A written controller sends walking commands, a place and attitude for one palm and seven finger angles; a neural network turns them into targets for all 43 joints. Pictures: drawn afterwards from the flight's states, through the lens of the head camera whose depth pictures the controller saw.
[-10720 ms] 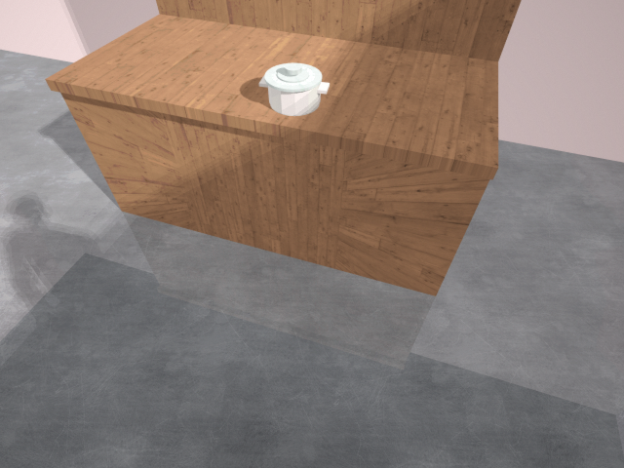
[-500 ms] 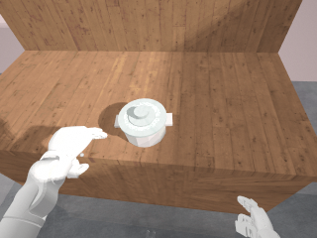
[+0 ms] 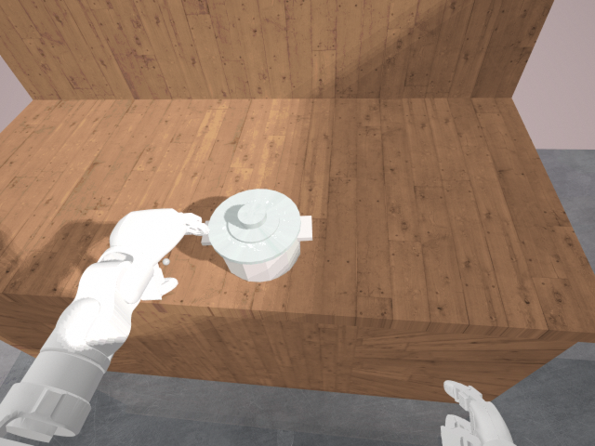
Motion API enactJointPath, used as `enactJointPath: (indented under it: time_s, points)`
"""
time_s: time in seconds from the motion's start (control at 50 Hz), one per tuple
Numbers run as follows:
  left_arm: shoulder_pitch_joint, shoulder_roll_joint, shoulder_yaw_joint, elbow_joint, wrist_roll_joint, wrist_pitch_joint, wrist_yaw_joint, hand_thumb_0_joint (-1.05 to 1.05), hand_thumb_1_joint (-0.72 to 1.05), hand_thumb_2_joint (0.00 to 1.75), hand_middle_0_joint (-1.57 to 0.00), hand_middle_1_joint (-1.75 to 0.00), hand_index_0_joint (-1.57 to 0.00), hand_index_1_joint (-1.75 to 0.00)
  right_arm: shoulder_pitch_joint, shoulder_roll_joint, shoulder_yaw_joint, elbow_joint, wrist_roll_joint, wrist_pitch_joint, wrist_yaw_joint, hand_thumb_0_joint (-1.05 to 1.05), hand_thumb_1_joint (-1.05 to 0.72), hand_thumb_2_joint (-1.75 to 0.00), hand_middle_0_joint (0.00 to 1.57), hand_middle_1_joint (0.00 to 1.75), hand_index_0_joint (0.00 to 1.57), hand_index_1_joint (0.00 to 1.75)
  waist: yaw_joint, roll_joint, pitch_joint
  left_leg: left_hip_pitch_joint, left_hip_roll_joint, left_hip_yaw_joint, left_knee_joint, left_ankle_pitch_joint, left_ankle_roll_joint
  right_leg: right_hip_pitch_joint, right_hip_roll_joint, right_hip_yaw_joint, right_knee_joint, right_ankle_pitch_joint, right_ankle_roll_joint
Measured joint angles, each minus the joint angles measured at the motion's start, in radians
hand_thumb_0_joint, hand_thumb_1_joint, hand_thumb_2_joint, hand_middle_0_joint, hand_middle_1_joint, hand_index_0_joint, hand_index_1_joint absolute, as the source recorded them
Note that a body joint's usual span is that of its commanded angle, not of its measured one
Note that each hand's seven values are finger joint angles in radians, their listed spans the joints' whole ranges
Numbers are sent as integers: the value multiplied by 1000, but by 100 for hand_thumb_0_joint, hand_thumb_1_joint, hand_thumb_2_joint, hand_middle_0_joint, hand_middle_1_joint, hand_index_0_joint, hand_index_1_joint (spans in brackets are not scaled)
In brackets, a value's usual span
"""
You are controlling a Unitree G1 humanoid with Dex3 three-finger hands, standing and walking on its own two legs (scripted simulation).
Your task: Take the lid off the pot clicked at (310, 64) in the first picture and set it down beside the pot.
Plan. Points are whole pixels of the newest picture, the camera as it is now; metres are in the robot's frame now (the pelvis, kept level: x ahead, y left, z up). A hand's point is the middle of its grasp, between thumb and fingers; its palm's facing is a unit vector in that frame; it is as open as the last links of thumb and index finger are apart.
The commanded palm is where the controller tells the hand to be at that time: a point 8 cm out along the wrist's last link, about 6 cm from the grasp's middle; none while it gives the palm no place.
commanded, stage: move the open hand above the knob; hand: left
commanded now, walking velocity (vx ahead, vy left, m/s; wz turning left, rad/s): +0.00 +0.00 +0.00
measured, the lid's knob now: (252, 215) +0.48 +0.13 -0.01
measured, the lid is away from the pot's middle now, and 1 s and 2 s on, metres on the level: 0.00 0.00 0.00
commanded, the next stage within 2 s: lower the open fingers around the knob in 1.76 s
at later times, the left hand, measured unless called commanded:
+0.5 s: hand (199, 234) +0.40 +0.18 +0.04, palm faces -0.34 -0.07 -0.94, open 10.2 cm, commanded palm +0.39 +0.17 +0.12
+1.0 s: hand (230, 211) +0.44 +0.14 +0.05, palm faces -0.33 -0.04 -0.94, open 10.2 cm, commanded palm +0.44 +0.14 +0.12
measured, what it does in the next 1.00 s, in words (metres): stands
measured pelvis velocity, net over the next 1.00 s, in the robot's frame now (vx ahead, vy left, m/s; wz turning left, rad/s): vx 0.01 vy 0.00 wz -0.01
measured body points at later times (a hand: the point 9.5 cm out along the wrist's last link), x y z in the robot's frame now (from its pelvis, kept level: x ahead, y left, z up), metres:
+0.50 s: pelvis +0.01 -0.01 +0.00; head +0.05 -0.04 +0.44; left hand +0.41 +0.19 +0.10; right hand +0.15 -0.26 -0.13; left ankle +0.01 +0.09 -0.74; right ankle -0.04 -0.13 -0.74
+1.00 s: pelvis +0.01 +0.00 -0.01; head +0.06 -0.03 +0.44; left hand +0.45 +0.14 +0.11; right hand +0.12 -0.25 -0.14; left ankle +0.01 +0.09 -0.74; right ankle -0.04 -0.13 -0.74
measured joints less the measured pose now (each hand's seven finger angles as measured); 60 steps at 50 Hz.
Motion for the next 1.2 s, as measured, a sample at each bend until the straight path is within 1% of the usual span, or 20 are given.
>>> enactJointPath:
  time_s: [0.08, 0.14, 0.2, 0.26, 0.32, 0.38, 0.44, 0.5, 0.54, 0.6, 0.66, 0.76, 0.82, 0.86, 0.92, 0.96, 1.02, 1.08, 1.14, 1.2]
  points:
    - [-39, -13, -54, 26, 10, 95, -50, 0, -24, 128, -82, -9, -82, -8, -1, 3, -12, -13, -4, 19, 7, 1, -91, -90, 20, 30, 20, 30, -15, -5, 23, -10, 3, 1, 3, 2, -2, -14, 3, 2, 12, -3, -5]
    - [-15, -9, -66, -86, 1, 30, -58, 0, -24, 128, -82, -9, -82, -8, 10, -1, -16, -10, -19, -2, -8, 1, -91, -90, 20, 30, 20, 30, -22, 1, 23, 2, 1, -1, -1, 1, -2, -1, 1, 0, 6, -4, -5]
    - [-74, -18, -47, 30, 4, -26, -16, 0, -24, 128, -82, -9, -82, -8, 8, -3, 1, 13, -1, 3, -20, 1, -91, -90, 20, 30, 20, 30, -24, -2, 1, 1, 5, 3, 6, -9, -5, -5, 4, 4, 15, -12, -6]
    - [-157, -21, -40, 193, 17, 42, -8, 0, -24, 128, -82, -9, -82, -8, 2, 4, 5, 12, 14, 28, -10, 1, -91, -90, 20, 30, 20, 30, -31, -16, -2, -13, 12, 11, 12, -12, -10, -27, 10, 13, 31, -17, -12]
    - [-149, -26, -65, 132, 9, 101, -36, 0, -24, 128, -82, -9, -82, -8, 20, 2, -18, -11, 1, 27, 3, 1, -91, -90, 20, 30, 20, 30, -38, -12, 6, -24, 12, 7, 14, -11, -10, -34, 10, 10, 30, -17, -14]
    - [-121, -39, -70, 55, -1, 46, -45, 0, -24, 128, -82, -9, -82, -8, 29, -10, -22, -7, -5, 16, -1, 1, -91, -90, 20, 30, 20, 30, -39, 1, 2, -19, 9, 5, 18, -17, -7, -25, 8, 7, 26, -20, -10]
    - [-166, -39, -58, 159, 9, 9, -30, 0, -24, 128, -82, -9, -82, -8, 18, -12, -5, 12, 9, 27, -14, 1, -91, -90, 20, 30, 20, 30, -40, -4, -8, -18, 11, 10, 24, -25, -8, -29, 9, 13, 35, -27, -10]
    - [-230, -32, -63, 255, 18, 56, -31, 0, -24, 128, -82, -9, -82, -8, 15, -2, -5, 11, 15, 40, -14, 1, -91, -90, 20, 30, 20, 30, -44, -20, -5, -30, 14, 12, 24, -23, -10, -43, 12, 15, 40, -27, -13]
    - [-239, -30, -77, 220, 12, 83, -42, 0, -24, 128, -82, -9, -82, -8, 23, -1, -19, 0, 8, 38, -8, 1, -91, -90, 20, 30, 20, 30, -44, -21, 1, -37, 13, 8, 24, -20, -9, -47, 11, 11, 38, -25, -13]
    - [-230, -48, -86, 159, 6, 58, -42, 0, -24, 128, -82, -9, -82, -8, 33, -8, -31, -1, 2, 29, 0, 1, -91, -90, 20, 30, 20, 30, -42, -10, -7, -44, 7, 3, 26, -20, -6, -49, 6, 6, 35, -25, -9]
    - [-272, -71, -94, 246, 14, 36, -30, 0, -24, 128, -82, -9, -82, -8, 24, -10, -18, 16, 14, 38, -2, 1, -91, -90, 20, 30, 20, 30, -41, -9, -17, -53, 7, 7, 37, -27, -5, -61, 5, 10, 46, -30, -6]
    - [-340, -74, -123, 290, 30, 81, -36, 0, -24, 128, -82, -9, -82, -8, 20, 8, -24, 14, 7, 46, -3, 1, -91, -90, 20, 30, 20, 30, -52, -22, -6, -71, 5, 10, 39, -23, -2, -82, 3, 13, 56, -29, -7]
    - [-353, -94, -114, 264, 23, 55, -13, 0, -24, 128, -82, -9, -82, -8, 38, 7, -30, 18, 2, 36, 1, 1, -91, -90, 20, 30, 20, 30, -51, -14, -22, -78, 1, 8, 39, -22, -1, -87, -1, 11, 55, -29, -4]
    - [-391, -115, -106, 350, 26, 50, 9, 0, -24, 128, -82, -9, -82, -8, 38, 7, -19, 34, 11, 40, 4, 1, -91, -90, 20, 30, 20, 30, -49, -15, -38, -85, 3, 13, 48, -28, 0, -97, -1, 16, 65, -33, -2]
    - [-442, -123, -109, 478, 42, 92, 8, 0, -24, 128, -82, -9, -82, -8, 32, 16, -9, 45, 16, 53, 8, 1, -91, -90, 20, 30, 20, 30, -58, -25, -44, -98, 8, 22, 58, -34, -1, -116, 4, 26, 78, -36, -3]
    - [-443, -117, -134, 457, 43, 122, -10, 0, -24, 128, -82, -9, -82, -8, 39, 19, -19, 36, 10, 56, 10, 1, -91, -90, 20, 30, 20, 30, -67, -25, -36, -102, 8, 21, 60, -32, 0, -118, 4, 25, 78, -34, -4]
    - [-442, -123, -151, 380, 33, 103, -24, 0, -24, 128, -82, -9, -82, -8, 56, 14, -37, 33, -1, 48, 5, 1, -91, -90, 20, 30, 20, 30, -69, -14, -33, -105, 3, 13, 61, -28, 3, -115, 0, 17, 74, -31, -2]
    - [-501, -149, -131, 478, 31, 67, -1, 0, -24, 128, -82, -9, -82, -8, 57, 9, -25, 57, 9, 48, -4, 1, -91, -90, 20, 30, 20, 30, -68, -18, -44, -111, 4, 17, 68, -32, 4, -124, 0, 21, 84, -34, 1]
    - [-555, -151, -114, 609, 47, 86, 10, 0, -24, 128, -82, -9, -82, -8, 53, 16, -14, 66, 14, 53, -7, 1, -91, -90, 20, 30, 20, 30, -79, -33, -49, -122, 9, 28, 68, -30, 2, -145, 4, 33, 95, -34, -2]
    - [-547, -138, -123, 590, 53, 103, -3, 0, -24, 128, -82, -9, -82, -8, 70, 18, -28, 53, 6, 51, -7, 0, -91, -90, 20, 30, 20, 30, -89, -34, -41, -126, 11, 29, 63, -24, 1, -149, 7, 34, 88, -27, -4]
